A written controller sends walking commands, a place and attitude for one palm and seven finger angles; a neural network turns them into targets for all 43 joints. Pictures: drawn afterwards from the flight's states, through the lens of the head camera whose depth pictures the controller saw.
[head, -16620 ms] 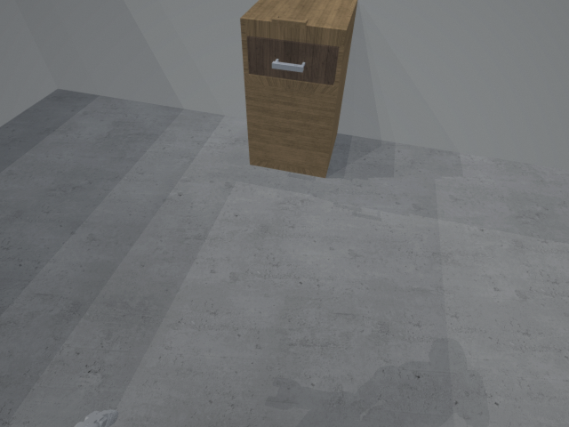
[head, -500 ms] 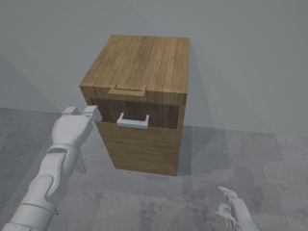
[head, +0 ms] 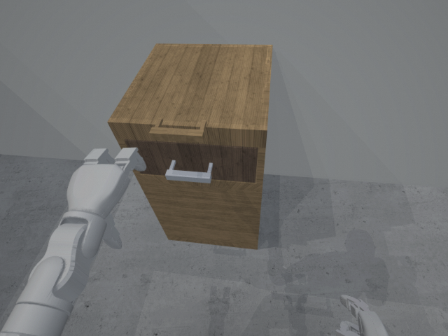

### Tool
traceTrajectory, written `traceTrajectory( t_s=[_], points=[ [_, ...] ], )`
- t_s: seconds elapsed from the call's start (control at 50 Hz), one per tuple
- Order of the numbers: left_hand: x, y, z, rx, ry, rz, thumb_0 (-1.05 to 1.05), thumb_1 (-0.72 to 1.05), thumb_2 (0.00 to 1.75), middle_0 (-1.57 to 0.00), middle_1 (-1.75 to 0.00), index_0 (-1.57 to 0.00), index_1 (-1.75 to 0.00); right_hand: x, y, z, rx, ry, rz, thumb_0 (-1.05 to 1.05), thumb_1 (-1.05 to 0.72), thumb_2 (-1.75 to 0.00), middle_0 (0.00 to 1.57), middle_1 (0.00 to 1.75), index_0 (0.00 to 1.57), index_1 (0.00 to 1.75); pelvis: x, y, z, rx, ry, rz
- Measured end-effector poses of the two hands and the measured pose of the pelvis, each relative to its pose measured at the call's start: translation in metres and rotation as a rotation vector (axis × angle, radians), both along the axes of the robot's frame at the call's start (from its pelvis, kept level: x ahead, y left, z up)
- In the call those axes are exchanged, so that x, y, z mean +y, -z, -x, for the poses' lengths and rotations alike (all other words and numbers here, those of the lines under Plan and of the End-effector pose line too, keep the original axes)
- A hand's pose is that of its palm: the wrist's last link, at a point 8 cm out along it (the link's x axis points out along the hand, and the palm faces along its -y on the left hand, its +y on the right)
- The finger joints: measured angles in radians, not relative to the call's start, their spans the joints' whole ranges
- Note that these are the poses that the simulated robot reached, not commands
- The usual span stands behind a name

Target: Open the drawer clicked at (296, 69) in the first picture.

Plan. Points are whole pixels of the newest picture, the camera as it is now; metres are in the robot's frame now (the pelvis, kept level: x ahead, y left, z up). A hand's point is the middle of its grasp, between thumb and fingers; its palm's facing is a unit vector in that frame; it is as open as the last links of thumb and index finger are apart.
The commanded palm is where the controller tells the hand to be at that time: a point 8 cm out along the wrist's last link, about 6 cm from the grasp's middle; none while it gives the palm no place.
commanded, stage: move the hooked fingers above the handle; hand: left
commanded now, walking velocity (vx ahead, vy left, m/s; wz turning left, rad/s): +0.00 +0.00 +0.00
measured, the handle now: (190, 170) +0.56 +0.20 -0.16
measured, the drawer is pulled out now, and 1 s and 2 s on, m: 0.00 0.00 0.00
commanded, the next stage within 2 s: none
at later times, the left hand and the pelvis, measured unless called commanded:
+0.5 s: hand (141, 193) +0.36 +0.23 +0.02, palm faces -0.06 -0.03 -1.00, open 13.9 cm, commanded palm +0.35 +0.23 +0.07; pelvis -0.02 -0.02 -0.01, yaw +0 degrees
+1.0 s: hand (165, 186) +0.42 +0.21 -0.04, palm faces -0.11 -0.03 -0.99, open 13.9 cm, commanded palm +0.42 +0.22 +0.01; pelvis -0.02 +0.00 -0.04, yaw -1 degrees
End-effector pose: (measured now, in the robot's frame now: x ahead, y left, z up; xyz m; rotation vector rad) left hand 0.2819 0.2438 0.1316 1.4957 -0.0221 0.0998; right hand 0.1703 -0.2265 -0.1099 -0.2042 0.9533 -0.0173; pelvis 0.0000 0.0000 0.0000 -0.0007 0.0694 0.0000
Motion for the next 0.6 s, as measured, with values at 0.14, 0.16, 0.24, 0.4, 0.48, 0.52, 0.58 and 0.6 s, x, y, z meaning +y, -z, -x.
traceTrajectory(
  t_s=[0.14, 0.16, 0.24, 0.4, 0.48, 0.52, 0.58, 0.6],
  points=[
    [-0.012, 0.017, -0.003, 0.087, -0.027, 0.004, 0.0, -0.49, 0.3, -0.32, -1.2, -0.31, -1.2, -0.002, -0.005, -0.007, -0.05, -0.008, -0.015, 0.01, -0.9, -0.89, 0.2, 0.3, 0.2, 0.3, -0.01, 0.001, 0.006, -0.005, -0.003, -0.007],
    [-0.014, 0.022, -0.005, 0.105, -0.02, 0.003, 0.0, -0.49, 0.3, -0.32, -1.2, -0.31, -1.2, -0.003, -0.005, -0.007, -0.054, -0.009, -0.011, 0.01, -0.9, -0.89, 0.2, 0.3, 0.2, 0.3, -0.012, 0.001, 0.008, -0.004, -0.004, -0.008],
    [-0.02, 0.038, -0.017, 0.149, 0.019, -0.019, 0.0, -0.49, 0.3, -0.32, -1.2, -0.31, -1.2, -0.012, -0.005, -0.002, -0.054, -0.002, 0.016, 0.01, -0.9, -0.89, 0.2, 0.3, 0.2, 0.3, -0.02, 0.004, 0.013, 0.012, -0.005, -0.011],
    [-0.014, 0.037, -0.044, 0.08, 0.021, -0.032, 0.0, -0.49, 0.3, -0.32, -1.2, -0.32, -1.2, -0.04, 0.01, 0.033, 0.02, 0.08, 0.061, 0.01, -0.9, -0.89, 0.2, 0.3, 0.21, 0.3, -0.025, 0.01, 0.015, 0.065, -0.003, -0.011],
    [-0.012, 0.05, -0.057, 0.12, -0.011, -0.045, 0.0, -0.49, 0.3, -0.32, -1.2, -0.31, -1.2, -0.051, 0.02, 0.057, 0.087, 0.12, 0.074, 0.01, -0.9, -0.89, 0.2, 0.3, 0.2, 0.3, -0.024, 0.013, 0.016, 0.094, 0.0, -0.012],
    [-0.014, 0.06, -0.063, 0.152, -0.007, -0.045, 0.0, -0.49, 0.3, -0.32, -1.2, -0.31, -1.2, -0.056, 0.023, 0.069, 0.119, 0.139, 0.083, 0.01, -0.9, -0.89, 0.2, 0.3, 0.2, 0.3, -0.024, 0.015, 0.016, 0.107, 0.002, -0.013],
    [-0.021, 0.073, -0.071, 0.182, 0.026, -0.039, 0.0, -0.49, 0.3, -0.32, -1.2, -0.31, -1.2, -0.061, 0.026, 0.087, 0.163, 0.168, 0.101, 0.01, -0.9, -0.89, 0.2, 0.3, 0.2, 0.3, -0.023, 0.017, 0.017, 0.125, 0.005, -0.012],
    [-0.023, 0.076, -0.074, 0.181, 0.042, -0.033, 0.0, -0.49, 0.3, -0.32, -1.2, -0.31, -1.2, -0.062, 0.027, 0.093, 0.176, 0.177, 0.107, 0.01, -0.9, -0.89, 0.2, 0.3, 0.2, 0.3, -0.022, 0.018, 0.017, 0.131, 0.007, -0.012]
  ],
)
